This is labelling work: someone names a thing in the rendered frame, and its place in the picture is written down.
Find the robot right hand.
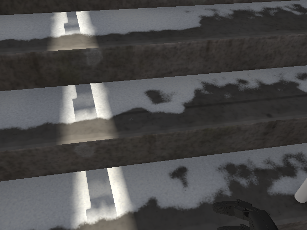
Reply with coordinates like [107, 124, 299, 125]
[212, 199, 278, 230]

